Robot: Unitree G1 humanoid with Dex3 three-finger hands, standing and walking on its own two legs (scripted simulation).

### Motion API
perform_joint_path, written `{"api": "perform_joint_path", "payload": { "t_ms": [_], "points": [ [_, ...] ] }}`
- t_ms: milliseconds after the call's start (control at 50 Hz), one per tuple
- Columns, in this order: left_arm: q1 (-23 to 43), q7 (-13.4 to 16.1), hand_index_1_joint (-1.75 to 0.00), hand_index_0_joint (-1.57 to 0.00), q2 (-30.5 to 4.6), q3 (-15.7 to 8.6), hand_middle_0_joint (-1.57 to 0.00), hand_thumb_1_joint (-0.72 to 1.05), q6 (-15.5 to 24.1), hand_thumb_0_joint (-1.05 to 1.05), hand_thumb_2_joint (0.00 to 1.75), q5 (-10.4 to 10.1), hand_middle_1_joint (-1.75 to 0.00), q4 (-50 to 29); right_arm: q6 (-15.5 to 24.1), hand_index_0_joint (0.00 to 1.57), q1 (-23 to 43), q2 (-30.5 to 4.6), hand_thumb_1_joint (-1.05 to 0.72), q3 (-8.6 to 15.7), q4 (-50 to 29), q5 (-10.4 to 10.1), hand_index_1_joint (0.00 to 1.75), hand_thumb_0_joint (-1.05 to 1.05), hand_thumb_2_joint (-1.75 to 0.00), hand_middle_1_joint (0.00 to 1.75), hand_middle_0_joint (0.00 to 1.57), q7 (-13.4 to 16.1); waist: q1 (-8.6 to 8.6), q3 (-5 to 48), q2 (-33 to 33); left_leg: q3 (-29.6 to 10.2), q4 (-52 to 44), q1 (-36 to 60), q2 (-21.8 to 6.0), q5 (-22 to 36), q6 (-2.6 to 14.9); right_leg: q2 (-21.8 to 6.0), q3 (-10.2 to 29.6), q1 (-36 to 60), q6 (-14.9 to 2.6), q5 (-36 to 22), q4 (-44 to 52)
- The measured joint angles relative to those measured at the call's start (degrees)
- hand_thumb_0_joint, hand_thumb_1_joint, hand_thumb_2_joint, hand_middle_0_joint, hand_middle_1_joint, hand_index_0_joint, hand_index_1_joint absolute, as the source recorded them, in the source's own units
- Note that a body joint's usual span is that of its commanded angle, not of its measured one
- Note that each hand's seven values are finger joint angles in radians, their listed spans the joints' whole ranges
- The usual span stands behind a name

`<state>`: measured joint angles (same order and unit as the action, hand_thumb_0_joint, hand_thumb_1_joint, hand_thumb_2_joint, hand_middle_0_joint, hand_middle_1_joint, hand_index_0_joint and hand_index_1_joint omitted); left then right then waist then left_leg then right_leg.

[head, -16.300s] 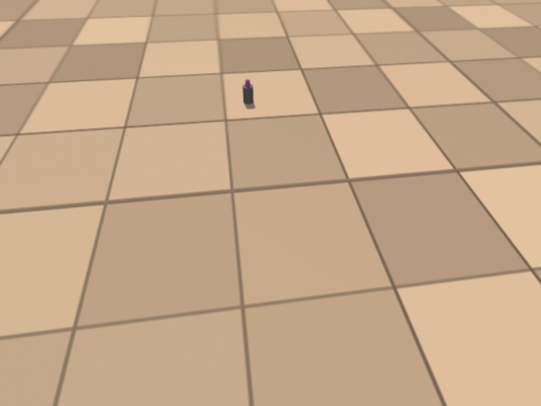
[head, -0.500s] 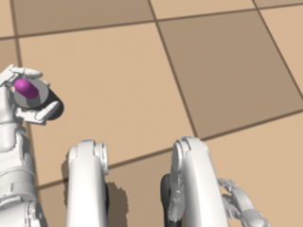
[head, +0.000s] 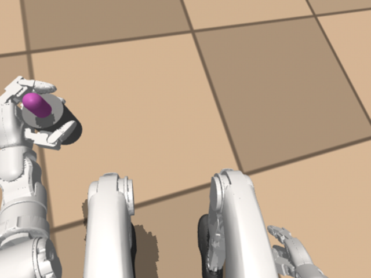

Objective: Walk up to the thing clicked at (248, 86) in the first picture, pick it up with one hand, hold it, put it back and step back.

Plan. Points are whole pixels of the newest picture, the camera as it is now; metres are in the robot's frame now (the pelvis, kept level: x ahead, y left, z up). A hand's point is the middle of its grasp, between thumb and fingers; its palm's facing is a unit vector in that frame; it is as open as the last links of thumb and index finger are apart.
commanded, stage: lift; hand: left
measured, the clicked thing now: (50, 117) +0.43 +0.26 -0.04
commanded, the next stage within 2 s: none
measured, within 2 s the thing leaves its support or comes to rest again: neither
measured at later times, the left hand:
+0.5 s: hand (40, 108) +0.42 +0.25 +0.02, palm faces +0.19 -0.98 -0.03, open 9.7 cm
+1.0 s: hand out of the picture +0.40 +0.23 +0.20, palm faces +0.21 -0.98 -0.05, open 9.6 cm
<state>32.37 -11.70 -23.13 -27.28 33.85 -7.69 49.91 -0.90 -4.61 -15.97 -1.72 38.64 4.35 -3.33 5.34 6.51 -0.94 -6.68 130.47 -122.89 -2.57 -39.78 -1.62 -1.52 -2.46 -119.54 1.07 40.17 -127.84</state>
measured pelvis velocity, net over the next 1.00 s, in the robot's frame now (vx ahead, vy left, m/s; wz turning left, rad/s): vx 0.03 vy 0.01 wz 0.04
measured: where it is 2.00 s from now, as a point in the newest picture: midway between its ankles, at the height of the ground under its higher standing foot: (169, 265)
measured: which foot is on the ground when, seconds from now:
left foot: down 0.00-1.00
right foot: down 0.00-1.00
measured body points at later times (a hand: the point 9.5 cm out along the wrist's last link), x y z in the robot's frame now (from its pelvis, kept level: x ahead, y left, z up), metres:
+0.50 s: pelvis +0.00 +0.00 +0.04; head +0.20 +0.04 +0.44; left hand +0.40 +0.30 +0.03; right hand +0.15 -0.26 -0.09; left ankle +0.08 +0.13 -0.34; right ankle +0.09 -0.13 -0.34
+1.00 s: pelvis +0.03 +0.01 +0.18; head +0.19 +0.04 +0.60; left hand +0.38 +0.29 +0.20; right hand +0.21 -0.23 +0.06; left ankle +0.08 +0.13 -0.34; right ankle +0.09 -0.13 -0.34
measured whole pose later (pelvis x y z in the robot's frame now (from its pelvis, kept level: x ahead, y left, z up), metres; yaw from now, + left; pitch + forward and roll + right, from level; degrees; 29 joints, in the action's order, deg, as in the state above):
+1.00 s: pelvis +0.03 +0.01 +0.18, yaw +2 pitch +29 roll -4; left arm 11.1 -3.0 -15.8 -14.7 14.8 -10.8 14.4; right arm 1.0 -6.9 -13.4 0.4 33.7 -2.0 1.7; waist 1.8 10.0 1.5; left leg -3.9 98.3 -89.5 -3.6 -37.7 -1.0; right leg -1.7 -3.0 -86.4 1.2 37.5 -95.3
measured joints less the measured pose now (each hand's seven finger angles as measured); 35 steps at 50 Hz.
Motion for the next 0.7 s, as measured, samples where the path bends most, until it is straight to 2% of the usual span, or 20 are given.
{"api": "perform_joint_path", "payload": {
  "t_ms": [140,380,540,700],
  "points": [
    [0.21,-0.16,-1.09,-0.75,0.20,0.16,-0.70,-0.38,-0.23,-0.05,1.12,0.30,-1.06,0.47,-0.03,0.20,-0.62,0.07,-0.90,0.15,0.14,-0.20,0.30,0.01,-0.90,0.30,0.20,0.08,0.08,0.33,0.14,0.21,-0.77,0.49,-0.02,0.09,-0.20,-0.02,0.12,0.23,-0.23,-0.05,0.49],
    [-2.33,-1.54,-1.09,-0.76,1.73,0.98,-0.71,-0.39,-2.50,-0.05,1.12,-1.55,-1.05,-4.88,0.31,0.20,-1.23,0.12,-0.92,1.00,-0.33,-1.43,0.30,0.01,-0.90,0.30,0.21,1.06,-0.51,1.27,0.79,0.63,-3.72,3.19,-0.17,0.02,-0.26,-0.07,0.20,2.68,-0.39,0.07,3.17],
    [-6.44,-0.70,-1.09,-0.76,3.28,3.07,-0.71,-0.39,-6.02,-0.05,1.12,-2.85,-1.05,-12.13,0.71,0.20,-1.42,0.50,-0.92,1.59,-1.70,-2.99,0.30,0.01,-0.90,0.30,0.20,1.98,-1.46,2.69,1.18,1.21,-8.59,7.21,-0.44,0.30,0.06,-0.08,0.20,6.70,-0.24,-0.33,8.15],
    [-11.55,1.85,-1.09,-0.76,4.92,6.19,-0.71,-0.38,-10.64,-0.05,1.13,-3.23,-1.05,-21.80,1.11,0.20,-1.34,1.07,-0.91,2.05,-3.30,-4.59,0.30,0.01,-0.90,0.30,0.20,3.04,-2.42,3.35,1.43,1.83,-15.32,13.67,-0.57,0.69,0.35,-0.23,0.09,13.30,-0.07,-0.81,15.07]
  ]
}}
